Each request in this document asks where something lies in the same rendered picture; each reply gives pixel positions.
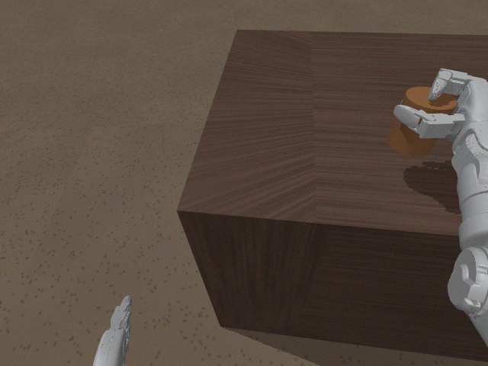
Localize right robot hand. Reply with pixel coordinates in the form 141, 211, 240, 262
393, 69, 488, 142

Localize right robot arm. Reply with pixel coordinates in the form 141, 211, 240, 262
448, 121, 488, 348

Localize can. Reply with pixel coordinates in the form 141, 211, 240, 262
387, 86, 457, 157

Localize left robot hand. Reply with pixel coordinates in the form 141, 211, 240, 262
93, 295, 132, 366

